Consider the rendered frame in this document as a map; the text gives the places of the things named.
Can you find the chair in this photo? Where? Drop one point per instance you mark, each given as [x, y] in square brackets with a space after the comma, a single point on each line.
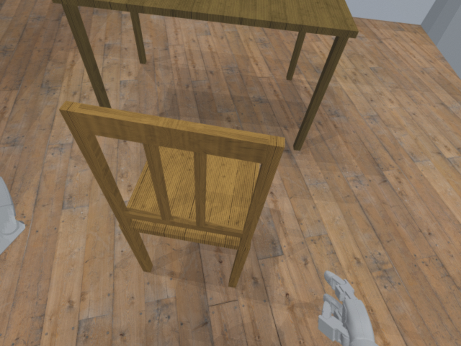
[200, 183]

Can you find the robot right hand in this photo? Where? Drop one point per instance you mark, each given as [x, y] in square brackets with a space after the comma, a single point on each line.
[350, 320]

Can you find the table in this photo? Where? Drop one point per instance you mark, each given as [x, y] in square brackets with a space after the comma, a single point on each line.
[324, 17]

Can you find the robot left hand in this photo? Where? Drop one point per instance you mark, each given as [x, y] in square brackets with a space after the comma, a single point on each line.
[10, 228]

